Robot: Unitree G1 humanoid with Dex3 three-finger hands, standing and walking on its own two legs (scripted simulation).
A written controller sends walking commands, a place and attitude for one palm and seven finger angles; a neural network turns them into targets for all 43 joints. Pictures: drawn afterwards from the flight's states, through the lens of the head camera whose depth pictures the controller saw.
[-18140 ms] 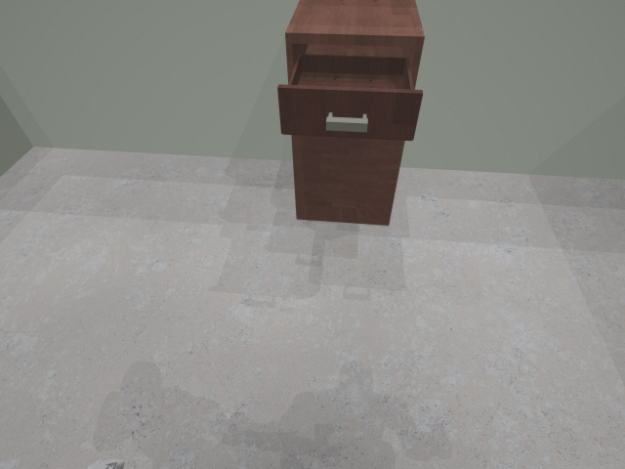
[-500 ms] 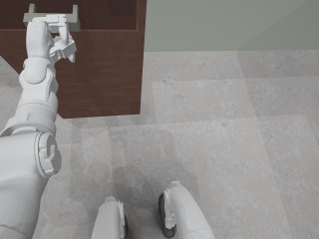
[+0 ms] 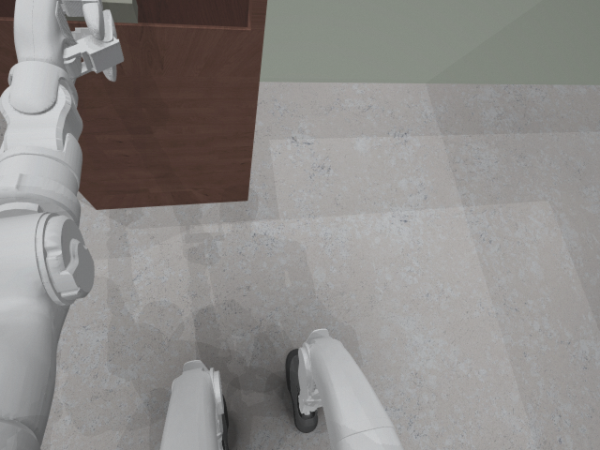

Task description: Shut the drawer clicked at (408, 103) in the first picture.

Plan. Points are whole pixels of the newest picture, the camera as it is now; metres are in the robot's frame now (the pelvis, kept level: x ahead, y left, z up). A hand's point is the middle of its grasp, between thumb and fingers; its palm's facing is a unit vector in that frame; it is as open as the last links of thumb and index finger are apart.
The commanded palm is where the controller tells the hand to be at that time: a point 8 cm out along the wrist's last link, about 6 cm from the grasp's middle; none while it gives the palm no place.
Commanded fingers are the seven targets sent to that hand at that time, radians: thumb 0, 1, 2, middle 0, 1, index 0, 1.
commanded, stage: pull the fist back off the drawer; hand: left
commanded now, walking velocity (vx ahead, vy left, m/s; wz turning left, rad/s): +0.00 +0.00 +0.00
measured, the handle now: out of the picture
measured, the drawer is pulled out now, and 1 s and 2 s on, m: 0.00 0.00 0.00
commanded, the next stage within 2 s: draw the hand back to the body in 0.48 s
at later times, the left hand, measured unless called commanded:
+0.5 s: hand (107, 57) +0.57 +0.14 +0.07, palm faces -0.03 -1.00 -0.03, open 3.2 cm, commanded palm +0.55 +0.18 +0.08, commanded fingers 0.00 0.90 0.90 -1.40 -1.60 -1.40 -1.60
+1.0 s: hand (34, 101) +0.45 +0.16 +0.15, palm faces -0.03 -1.00 -0.05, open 3.3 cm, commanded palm +0.42 +0.21 +0.16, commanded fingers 0.00 0.90 0.90 -1.40 -1.60 -1.40 -1.60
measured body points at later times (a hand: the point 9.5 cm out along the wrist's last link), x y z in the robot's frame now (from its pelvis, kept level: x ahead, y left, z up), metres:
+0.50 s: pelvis +0.03 +0.01 +0.02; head +0.20 +0.02 +0.44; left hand +0.57 +0.19 +0.07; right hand +0.03 -0.25 -0.09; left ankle +0.03 +0.10 -0.61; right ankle +0.09 -0.13 -0.61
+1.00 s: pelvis +0.08 +0.00 +0.09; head +0.16 +0.00 +0.53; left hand +0.45 +0.22 +0.16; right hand +0.19 -0.25 -0.02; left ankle +0.03 +0.10 -0.61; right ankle +0.09 -0.13 -0.61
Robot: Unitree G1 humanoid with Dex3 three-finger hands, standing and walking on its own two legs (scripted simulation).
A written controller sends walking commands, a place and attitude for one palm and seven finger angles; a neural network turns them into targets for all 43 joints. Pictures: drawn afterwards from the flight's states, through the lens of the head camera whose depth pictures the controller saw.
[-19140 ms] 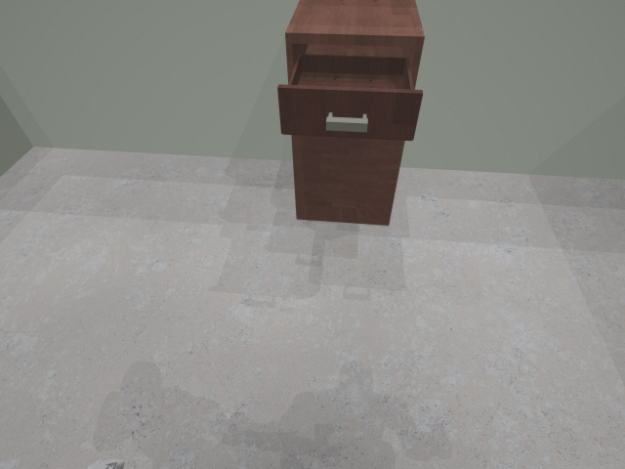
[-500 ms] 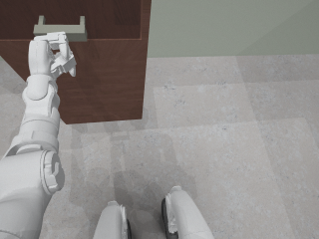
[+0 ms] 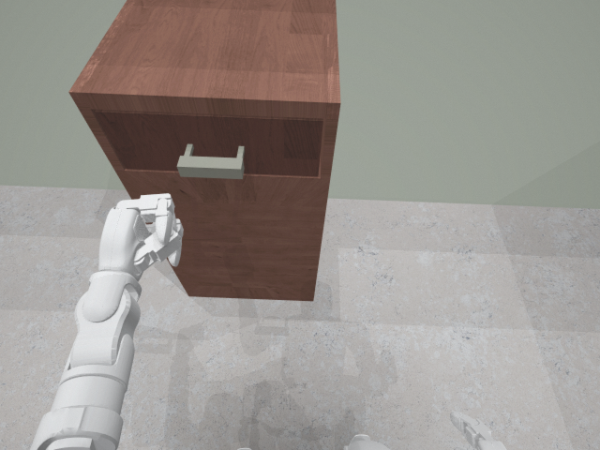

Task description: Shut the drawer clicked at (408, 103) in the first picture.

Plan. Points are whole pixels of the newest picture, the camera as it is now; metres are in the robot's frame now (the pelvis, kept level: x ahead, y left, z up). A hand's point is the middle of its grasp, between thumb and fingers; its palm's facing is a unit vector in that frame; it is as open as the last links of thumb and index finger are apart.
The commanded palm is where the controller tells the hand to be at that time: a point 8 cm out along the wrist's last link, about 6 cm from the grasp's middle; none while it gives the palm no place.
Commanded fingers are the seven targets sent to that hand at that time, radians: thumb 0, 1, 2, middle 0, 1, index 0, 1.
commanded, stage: draw the hand back to the body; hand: left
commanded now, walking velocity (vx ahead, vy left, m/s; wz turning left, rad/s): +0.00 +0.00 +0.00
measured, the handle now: (213, 158) +0.59 +0.16 -0.01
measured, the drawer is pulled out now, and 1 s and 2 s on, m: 0.00 0.00 0.00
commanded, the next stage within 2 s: step back with the hand held close in 0.96 s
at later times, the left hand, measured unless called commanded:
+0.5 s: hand (71, 307) +0.24 +0.21 +0.15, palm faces +0.29 -0.91 -0.30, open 3.3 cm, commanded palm +0.19 +0.26 +0.17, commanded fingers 0.00 0.90 0.90 -1.40 -1.60 -1.40 -1.60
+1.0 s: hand out of the picture +0.17 +0.24 +0.21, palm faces +0.43 -0.81 -0.39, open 3.3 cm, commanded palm +0.12 +0.27 +0.22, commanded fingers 0.00 0.90 0.90 -1.40 -1.60 -1.40 -1.60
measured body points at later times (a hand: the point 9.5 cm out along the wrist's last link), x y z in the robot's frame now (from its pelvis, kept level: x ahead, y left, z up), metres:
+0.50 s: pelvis +0.00 -0.01 +0.04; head -0.01 -0.03 +0.49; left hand +0.22 +0.26 +0.17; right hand +0.20 -0.22 -0.04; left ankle -0.05 +0.11 -0.69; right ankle +0.01 -0.13 -0.69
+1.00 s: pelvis -0.01 -0.01 +0.05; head -0.04 -0.03 +0.49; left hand +0.14 +0.28 +0.23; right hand +0.18 -0.22 -0.04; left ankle -0.05 +0.11 -0.69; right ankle +0.01 -0.13 -0.69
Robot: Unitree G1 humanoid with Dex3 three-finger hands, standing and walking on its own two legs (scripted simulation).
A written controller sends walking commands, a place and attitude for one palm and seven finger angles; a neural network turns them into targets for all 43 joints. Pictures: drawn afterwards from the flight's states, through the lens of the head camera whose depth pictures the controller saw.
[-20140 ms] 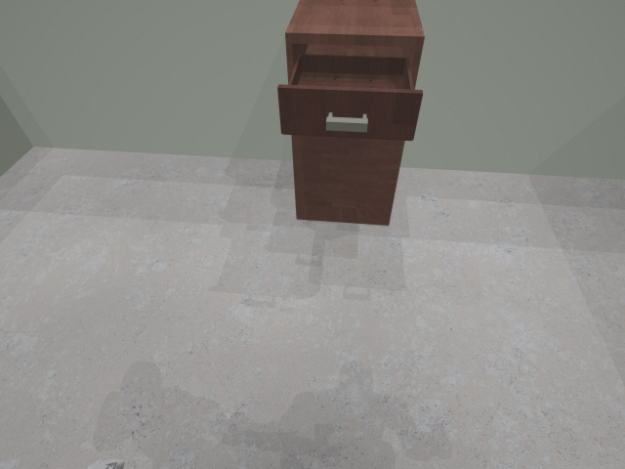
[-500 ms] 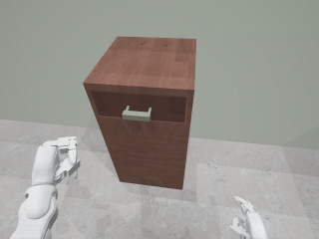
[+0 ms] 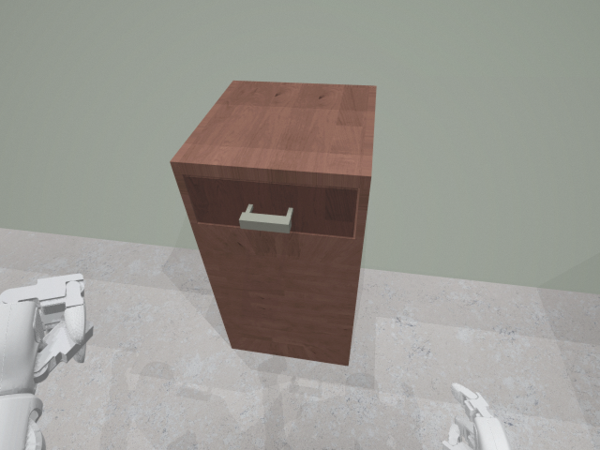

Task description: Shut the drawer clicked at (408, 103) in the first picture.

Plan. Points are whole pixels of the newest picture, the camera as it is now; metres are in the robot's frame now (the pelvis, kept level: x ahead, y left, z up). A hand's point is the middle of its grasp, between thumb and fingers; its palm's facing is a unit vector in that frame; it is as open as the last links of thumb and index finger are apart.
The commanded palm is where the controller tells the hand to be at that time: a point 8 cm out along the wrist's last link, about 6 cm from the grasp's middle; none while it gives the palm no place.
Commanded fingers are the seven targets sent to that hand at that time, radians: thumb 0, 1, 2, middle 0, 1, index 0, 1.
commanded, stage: step back with the hand held close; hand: left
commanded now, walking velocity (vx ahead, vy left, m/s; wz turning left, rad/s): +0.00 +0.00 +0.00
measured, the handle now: (267, 216) +0.60 +0.16 -0.06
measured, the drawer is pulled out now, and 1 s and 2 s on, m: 0.00 0.00 0.00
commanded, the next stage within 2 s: stop stepping back and stand still in 1.48 s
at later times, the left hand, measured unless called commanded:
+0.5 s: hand (63, 344) +0.16 +0.26 +0.15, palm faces +0.32 -0.80 -0.51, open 3.3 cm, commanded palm +0.10 +0.30 +0.17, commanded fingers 0.00 0.90 0.90 -1.40 -1.60 -1.40 -1.60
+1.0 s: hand (20, 412) +0.10 +0.26 +0.16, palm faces +0.40 -0.76 -0.51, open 3.3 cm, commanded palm +0.03 +0.30 +0.17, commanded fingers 0.00 0.90 0.90 -1.40 -1.60 -1.40 -1.60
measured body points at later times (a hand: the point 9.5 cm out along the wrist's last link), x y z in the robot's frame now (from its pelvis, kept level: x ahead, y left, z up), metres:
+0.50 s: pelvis -0.03 +0.03 +0.00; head -0.02 +0.02 +0.45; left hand +0.14 +0.30 +0.18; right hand +0.13 -0.23 -0.09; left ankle -0.04 +0.11 -0.74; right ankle +0.02 -0.12 -0.74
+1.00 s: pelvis -0.10 +0.01 -0.02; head -0.09 +0.02 +0.43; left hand +0.07 +0.29 +0.19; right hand +0.06 -0.24 -0.09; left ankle -0.04 +0.11 -0.74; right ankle +0.01 -0.12 -0.74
